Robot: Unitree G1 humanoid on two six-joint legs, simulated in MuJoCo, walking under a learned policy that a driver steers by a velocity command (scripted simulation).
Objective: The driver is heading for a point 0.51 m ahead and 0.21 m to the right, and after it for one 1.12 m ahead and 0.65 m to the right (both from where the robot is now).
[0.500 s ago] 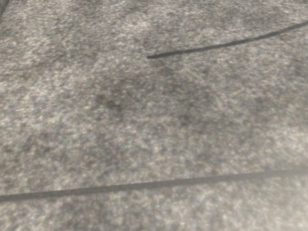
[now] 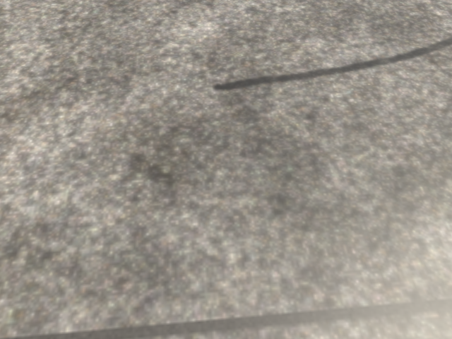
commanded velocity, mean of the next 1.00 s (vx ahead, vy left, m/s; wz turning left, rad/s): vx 0.38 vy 0.00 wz -0.53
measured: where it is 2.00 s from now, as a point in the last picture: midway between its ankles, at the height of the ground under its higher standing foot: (294, 315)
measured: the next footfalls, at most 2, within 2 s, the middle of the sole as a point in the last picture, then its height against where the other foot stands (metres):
right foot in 0.50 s outside the picture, level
left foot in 0.96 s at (280, 258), level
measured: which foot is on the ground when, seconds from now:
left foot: down 0.00-0.50, up 0.52-0.94, down 0.96-1.00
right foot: up 0.00-0.48, down 0.50-0.96, up 0.98-1.00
